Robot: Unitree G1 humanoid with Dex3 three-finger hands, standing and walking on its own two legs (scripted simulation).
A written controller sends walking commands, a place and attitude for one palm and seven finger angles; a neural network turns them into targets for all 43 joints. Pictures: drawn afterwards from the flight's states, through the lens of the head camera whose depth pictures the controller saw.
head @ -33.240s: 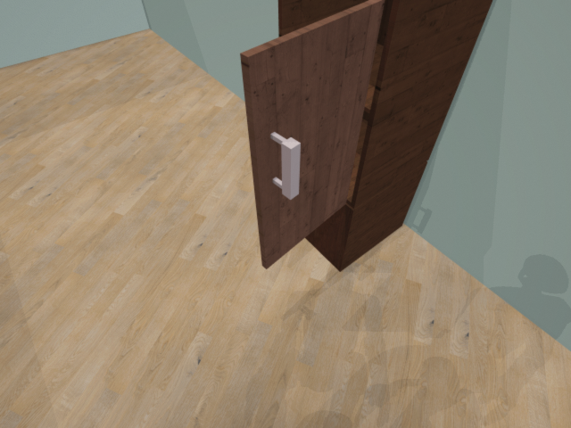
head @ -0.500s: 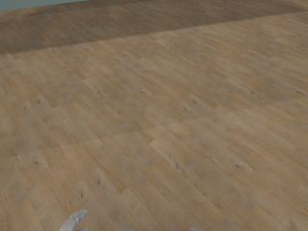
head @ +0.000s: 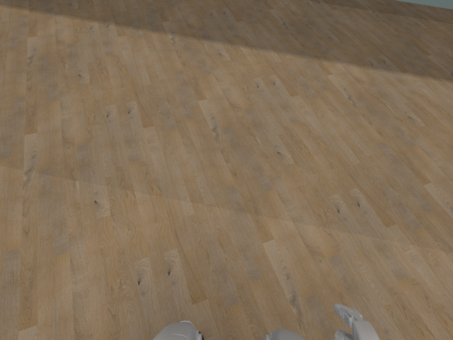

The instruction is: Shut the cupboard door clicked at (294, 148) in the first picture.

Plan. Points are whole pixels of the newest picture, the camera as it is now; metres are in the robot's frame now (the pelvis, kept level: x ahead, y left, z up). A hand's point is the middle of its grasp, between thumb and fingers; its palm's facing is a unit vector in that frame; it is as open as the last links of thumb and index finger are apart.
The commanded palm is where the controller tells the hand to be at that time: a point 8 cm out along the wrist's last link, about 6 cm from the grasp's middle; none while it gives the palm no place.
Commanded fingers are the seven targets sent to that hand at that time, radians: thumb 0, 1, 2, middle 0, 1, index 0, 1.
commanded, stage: walk to a spot facing it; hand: left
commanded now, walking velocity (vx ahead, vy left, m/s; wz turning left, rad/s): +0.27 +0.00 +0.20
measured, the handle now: out of the picture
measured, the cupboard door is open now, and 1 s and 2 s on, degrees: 63 63 63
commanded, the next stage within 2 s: turn to face it in 0.06 s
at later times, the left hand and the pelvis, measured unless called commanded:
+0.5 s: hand (177, 262) +0.27 +0.13 -0.15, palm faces -0.04 -0.98 -0.21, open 7.3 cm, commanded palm none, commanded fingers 0.00 0.90 0.90 -0.20 -0.30 -0.20 -0.30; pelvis +0.18 -0.05 +0.01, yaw -3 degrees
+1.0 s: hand (161, 220) +0.36 +0.18 -0.15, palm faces -0.28 -0.94 -0.21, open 7.4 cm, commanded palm none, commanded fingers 0.00 0.90 0.90 -0.20 -0.30 -0.20 -0.30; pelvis +0.22 +0.00 +0.02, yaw -21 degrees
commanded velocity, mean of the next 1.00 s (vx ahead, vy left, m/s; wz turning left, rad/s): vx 0.03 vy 0.00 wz -0.50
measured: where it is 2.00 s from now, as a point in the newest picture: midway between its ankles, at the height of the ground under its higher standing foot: (221, 325)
